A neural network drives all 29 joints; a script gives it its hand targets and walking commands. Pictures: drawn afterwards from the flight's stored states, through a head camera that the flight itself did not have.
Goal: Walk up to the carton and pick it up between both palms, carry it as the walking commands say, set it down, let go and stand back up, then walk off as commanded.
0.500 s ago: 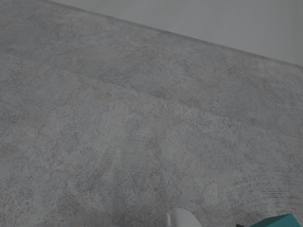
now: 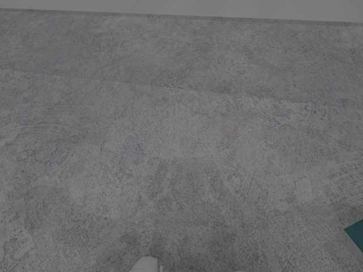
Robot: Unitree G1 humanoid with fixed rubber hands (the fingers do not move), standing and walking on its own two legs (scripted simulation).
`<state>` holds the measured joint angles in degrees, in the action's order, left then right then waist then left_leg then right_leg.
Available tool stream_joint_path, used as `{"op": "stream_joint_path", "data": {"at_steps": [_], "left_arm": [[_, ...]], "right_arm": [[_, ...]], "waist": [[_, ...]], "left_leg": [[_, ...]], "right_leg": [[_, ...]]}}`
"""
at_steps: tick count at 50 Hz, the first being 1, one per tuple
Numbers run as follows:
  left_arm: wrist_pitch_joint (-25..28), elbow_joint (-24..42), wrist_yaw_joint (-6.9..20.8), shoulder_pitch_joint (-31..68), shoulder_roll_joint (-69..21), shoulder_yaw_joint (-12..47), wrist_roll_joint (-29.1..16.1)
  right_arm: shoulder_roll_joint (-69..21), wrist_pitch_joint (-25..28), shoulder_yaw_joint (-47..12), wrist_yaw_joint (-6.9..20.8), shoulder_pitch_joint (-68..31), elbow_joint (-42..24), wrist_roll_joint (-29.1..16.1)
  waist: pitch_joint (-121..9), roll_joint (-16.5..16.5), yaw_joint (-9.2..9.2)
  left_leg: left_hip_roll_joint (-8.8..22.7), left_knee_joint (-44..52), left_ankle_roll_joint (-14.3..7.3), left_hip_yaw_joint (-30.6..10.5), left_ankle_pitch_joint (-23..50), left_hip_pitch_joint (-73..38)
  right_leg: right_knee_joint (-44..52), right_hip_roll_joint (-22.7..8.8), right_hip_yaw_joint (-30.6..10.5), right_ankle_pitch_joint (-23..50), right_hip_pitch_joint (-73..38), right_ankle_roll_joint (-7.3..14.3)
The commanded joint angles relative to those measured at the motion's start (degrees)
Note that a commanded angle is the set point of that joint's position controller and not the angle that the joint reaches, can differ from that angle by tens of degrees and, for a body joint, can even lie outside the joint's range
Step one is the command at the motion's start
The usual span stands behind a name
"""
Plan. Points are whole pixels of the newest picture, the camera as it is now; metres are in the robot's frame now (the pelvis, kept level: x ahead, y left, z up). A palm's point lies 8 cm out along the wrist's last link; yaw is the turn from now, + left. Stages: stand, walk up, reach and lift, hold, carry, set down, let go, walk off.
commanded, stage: walk off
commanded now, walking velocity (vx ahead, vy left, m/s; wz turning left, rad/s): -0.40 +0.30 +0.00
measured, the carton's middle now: out of the picture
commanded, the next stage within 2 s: stand in 1.86 s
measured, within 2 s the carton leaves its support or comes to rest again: neither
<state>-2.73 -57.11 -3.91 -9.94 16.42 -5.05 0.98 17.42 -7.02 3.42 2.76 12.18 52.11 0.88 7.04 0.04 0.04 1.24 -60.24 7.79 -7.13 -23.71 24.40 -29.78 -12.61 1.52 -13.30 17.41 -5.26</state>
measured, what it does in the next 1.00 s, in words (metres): steps to the left: left foot, then right foot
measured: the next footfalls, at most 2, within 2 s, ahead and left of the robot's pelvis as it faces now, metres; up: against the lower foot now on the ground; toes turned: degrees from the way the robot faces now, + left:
left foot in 0.10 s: -0.03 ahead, +0.24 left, +0.00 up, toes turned +3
right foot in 0.44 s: -0.18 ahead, +0.09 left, +0.00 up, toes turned -8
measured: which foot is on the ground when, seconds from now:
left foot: up 0.00-0.08, down 0.10-0.44, up 0.46-0.88, down 0.90-1.00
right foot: down 0.00-0.10, up 0.12-0.42, down 0.44-0.90, up 0.92-1.00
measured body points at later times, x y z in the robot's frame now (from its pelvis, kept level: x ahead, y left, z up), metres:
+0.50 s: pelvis -0.17 +0.16 -0.01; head -0.13 +0.12 +0.43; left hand -0.17 +0.45 -0.13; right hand -0.05 -0.08 -0.17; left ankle -0.11 +0.26 -0.70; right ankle -0.22 +0.09 -0.74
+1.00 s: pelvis -0.34 +0.34 -0.01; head -0.29 +0.39 +0.44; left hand -0.28 +0.65 -0.17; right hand -0.24 +0.08 -0.12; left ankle -0.34 +0.48 -0.74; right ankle -0.33 +0.18 -0.65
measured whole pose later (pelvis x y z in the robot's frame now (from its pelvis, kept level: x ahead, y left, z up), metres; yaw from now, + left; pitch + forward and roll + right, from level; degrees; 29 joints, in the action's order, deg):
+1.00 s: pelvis -0.34 +0.34 -0.01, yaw +1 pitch +0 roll -2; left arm -6.1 -56.7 -4.8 -8.6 20.2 -6.5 0.0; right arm 13.9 -6.2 1.2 2.5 9.7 49.1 2.1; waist 6.3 -4.2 0.9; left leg 4.5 -32.9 2.4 -0.7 -17.6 15.3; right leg -67.6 0.0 -4.0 -33.3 32.3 -0.5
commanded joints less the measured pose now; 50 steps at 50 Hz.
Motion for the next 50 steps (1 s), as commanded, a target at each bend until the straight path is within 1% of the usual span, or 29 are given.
{"op": "stream_joint_path", "data": {"at_steps": [1, 2, 4, 5, 6, 8, 10, 12, 15, 18, 20, 21, 22, 23, 24, 25, 28, 30, 32, 33, 36, 42, 43, 44, 45, 46, 47, 48, 50], "left_arm": [[0.3, 0.8, 0.0, -1.8, 13.5, -2.9, 0.4], [0.1, 1.0, 0.0, -3.0, 13.9, -3.0, 0.4], [-0.3, 2.3, 0.1, 0.5, 10.9, -2.6, 0.1], [-0.9, 2.0, 0.4, -3.1, 5.4, -1.1, 0.1], [-2.1, 2.0, -0.4, -2.2, 2.1, -1.3, -0.4], [-3.8, 2.7, -2.0, -0.6, 0.8, 0.0, -1.7], [-3.1, -0.4, -0.9, -3.8, 7.6, -1.5, -1.9], [-2.5, -2.3, -0.5, -7.6, 9.9, -2.5, -1.5], [-1.9, 0.0, -1.0, -2.2, 4.9, -1.2, -1.3], [-2.0, -2.1, -1.3, -9.4, 2.4, -0.2, -2.0], [-1.6, -4.3, -1.5, -13.9, 1.2, 0.6, -1.8], [-1.0, -3.7, -1.2, -14.0, 3.9, 0.2, -1.1], [-0.5, -1.7, -1.8, -11.6, 9.4, -1.1, 1.0], [-0.5, -0.5, -2.2, -8.4, 11.8, -1.3, 2.0], [-0.4, -0.7, -2.1, -5.9, 7.7, -0.7, 1.3], [-0.6, 0.5, -1.7, -2.3, 9.4, -0.7, 1.0], [0.2, 1.3, -0.6, -0.9, 7.4, -0.1, -0.4], [0.1, 0.9, -0.3, -2.3, 7.9, -0.8, -0.2], [0.3, 1.0, -0.5, -5.1, 10.1, -1.6, 0.0], [0.2, 0.1, -0.2, -7.9, 9.6, -1.7, -0.1], [0.5, -0.2, -0.4, -9.6, 9.7, -1.9, 0.0], [0.1, 3.0, 0.5, 1.4, 14.3, -3.7, 1.0], [-0.1, 3.7, 0.3, 3.0, 13.0, -3.3, 0.9], [-0.4, 2.6, 0.6, -2.9, 9.3, -2.4, 0.6], [-1.7, 3.0, 0.1, -2.4, 3.5, -1.8, -0.4], [-3.0, 4.0, -0.9, 0.3, 1.4, -1.4, -0.6], [-3.8, 3.6, -1.6, -0.5, 1.7, -0.8, -1.3], [-3.9, 3.2, -1.4, 0.8, 2.2, -0.3, -1.8], [-3.5, -0.1, -0.5, -5.6, 11.4, -3.3, -1.6]], "right_arm": [[1.8, 1.3, 0.2, -0.2, 0.0, -4.5, -0.6], [0.7, 1.6, 0.1, -0.6, 0.4, -3.6, -0.7], [4.0, 1.8, 1.2, -0.5, 7.6, -0.5, 0.9], [9.4, 2.1, 2.1, -0.6, 7.7, -0.9, 1.0], [13.2, 2.1, 2.3, -0.5, 6.2, -2.5, 1.1], [11.9, 2.5, 0.5, -1.2, -0.6, -5.3, 1.8], [7.6, 1.2, 0.5, -1.6, -9.4, -6.2, 1.4], [5.5, 1.0, 0.1, -2.7, -7.7, -6.8, 2.1], [2.4, 1.2, -1.1, -2.9, -4.8, -6.1, 1.1], [2.5, 0.8, -1.7, -2.9, -2.0, -4.5, 0.5], [4.3, 0.2, -1.1, -2.8, -1.2, -3.9, 0.6], [3.6, 0.2, -1.1, -2.9, -0.8, -4.6, 0.3], [3.4, 0.7, -0.3, -2.6, -3.2, -6.0, 0.8], [3.6, 0.9, 0.4, -2.4, -1.6, -5.1, 1.6], [4.8, 0.4, 1.0, -0.9, -0.6, -4.6, 1.3], [4.5, 0.5, 0.6, 0.0, -3.1, -5.0, 0.9], [3.8, 0.4, 1.3, 0.5, -2.9, -4.3, 1.4], [4.4, 0.7, 1.4, 0.2, -0.5, -3.5, 0.9], [3.1, 0.7, 0.9, -0.1, -0.9, -3.6, 0.8], [2.3, 0.7, 0.7, -0.1, -2.5, -4.6, 0.5], [0.2, 0.4, 0.1, -0.4, -3.8, -5.9, -0.5], [2.2, 1.4, 0.5, -0.1, 2.5, -3.8, -0.1], [5.2, 1.6, 1.7, -0.4, 7.8, -1.4, 0.4], [7.8, 1.6, 2.1, -0.7, 7.2, -1.1, 0.4], [13.9, 1.7, 2.6, -0.5, 5.3, -3.2, 0.9], [11.8, 1.5, 1.5, -0.1, 1.6, -5.1, 1.4], [10.7, 1.8, 0.3, -0.6, -1.0, -6.5, 1.8], [9.2, 1.5, 0.6, -0.8, -6.5, -6.9, 1.6], [4.0, 0.6, -0.7, -1.8, -12.2, -8.5, 1.6]], "waist": [[-9.2, -20.5, 2.68], [-10.1, -16.0, 3.91], [-10.6, -5.5, -1.88], [-10.0, 18.9, -2.51], [-11.5, 25.0, -3.85], [-11.1, 22.6, -2.54], [-8.1, 19.5, 3.28], [-9.6, 13.6, 2.89], [-7.0, 12.1, -1.06], [-12.1, 12.6, -0.88], [-11.8, 5.3, 1.58], [-8.7, -5.9, 2.37], [-6.3, -20.7, 2.74], [-3.3, -11.7, 0.82], [-2.0, -6.5, -1.42], [-0.3, -5.0, -0.54], [-1.9, -8.0, -1.52], [-6.2, -10.7, -0.37], [-7.9, -8.4, 1.81], [-8.4, -13.8, 3.09], [-8.5, -18.9, 5.42], [-9.3, -17.6, 1.85], [-10.6, -10.4, -1.47], [-8.4, 7.4, -1.76], [-7.5, 28.6, -2.70], [-7.7, 26.1, -3.28], [-8.4, 24.1, -2.86], [-6.2, 20.6, -0.63], [-3.6, 18.6, 4.32]], "left_leg": [[2.1, 21.1, 1.5, 7.2, -2.4, -3.0], [0.6, 26.5, 1.5, 10.1, -2.6, -6.2], [2.9, 43.5, -1.5, 8.8, 15.4, -19.9], [13.9, 46.9, -5.7, -3.8, 40.8, -24.0], [20.0, 38.4, -13.2, -5.7, 63.0, -18.3], [16.8, 38.7, -18.4, 6.2, 59.7, -2.4], [9.7, 38.6, -12.6, 9.0, 39.7, -4.0], [8.8, 36.4, -13.0, 7.8, 40.6, -11.0], [11.3, 35.9, -17.4, 0.7, 37.2, -13.1], [13.1, 37.5, -17.8, -5.1, 30.4, -20.0], [8.0, 32.5, -15.5, -1.9, 25.6, -12.6], [1.5, 24.2, -12.4, 1.9, 17.0, -0.4], [-4.8, 4.2, -7.9, 4.2, -7.7, 14.2], [-2.4, -7.1, -7.9, -3.9, -9.0, 11.6], [-1.8, -13.0, -8.5, -6.2, -4.9, 7.6], [-4.3, -13.2, -7.4, -6.5, -5.8, 5.8], [-6.2, -20.2, -4.4, -5.0, 1.2, 10.6], [-7.0, -21.8, -2.5, -1.9, 0.9, 11.2], [-6.4, -17.7, 0.1, -1.9, 1.4, 11.1], [-5.5, -14.1, 0.5, -0.9, 1.3, 11.6], [-2.6, -0.2, 2.0, 2.2, 2.1, 8.0], [3.1, 30.6, -1.0, 7.2, 1.1, -10.6], [2.8, 38.9, -2.4, 8.0, 6.8, -19.3], [8.5, 48.0, -4.1, 0.7, 17.9, -22.2], [19.2, 42.5, -10.4, -9.3, 47.4, -16.2], [18.8, 42.0, -16.3, -3.8, 49.2, -6.0], [16.2, 42.3, -17.2, 3.8, 39.7, 5.4], [11.9, 44.3, -14.7, 6.9, 25.5, 7.8], [9.7, 40.7, -11.7, 6.9, 28.1, 0.2]], "right_leg": [[4.4, -7.0, -4.9, 32.3, -12.3, 9.9], [2.5, -6.4, -4.6, 32.5, -11.2, 9.9], [-7.6, -0.9, -0.6, 19.0, 0.0, 6.4], [-19.5, 8.6, 4.2, -15.1, 11.7, 4.2], [-39.5, 16.7, 1.0, -33.2, 14.6, 4.1], [-49.9, 15.8, -6.9, -30.5, 7.5, 6.2], [-50.7, 15.6, -6.3, -20.7, 7.4, 5.3], [-44.6, 15.5, -0.3, -19.4, 9.8, 4.2], [-28.1, 14.7, 4.4, -19.0, 8.3, 4.9], [-9.3, 12.1, 3.7, -15.0, 1.4, 6.2], [10.0, 9.1, 0.7, -2.4, -11.1, 7.1], [18.2, -0.5, -11.4, 4.0, -17.3, 8.0], [15.4, -18.9, -26.2, 29.2, -16.3, 13.6], [12.9, -20.3, -20.1, 36.2, -6.5, 17.6], [11.4, -17.1, -13.1, 31.1, 1.2, 17.0], [10.6, -13.8, -11.2, 26.8, 5.9, 16.0], [5.4, -6.6, -3.8, 35.2, -0.3, 11.9], [4.8, -5.2, -2.7, 31.0, -5.9, 11.3], [5.4, -4.5, -4.0, 22.6, -10.7, 10.4], [6.5, -4.3, -4.2, 21.5, -13.1, 9.9], [6.5, -6.3, -6.2, 20.5, -13.4, 10.4], [5.7, -6.8, -6.5, 19.2, -5.6, 9.2], [-0.2, -4.2, -4.2, 14.3, 0.7, 7.2], [-9.6, 2.5, 1.0, 2.0, 8.8, 5.4], [-31.0, 15.9, 3.9, -29.8, 15.5, 4.1], [-47.2, 16.4, -3.8, -32.5, 13.5, 4.6], [-48.7, 15.7, -7.8, -29.3, 6.6, 6.1], [-51.4, 16.6, -8.1, -23.6, 5.9, 6.7], [-53.2, 17.4, -4.9, -19.4, 9.9, 5.3]]}}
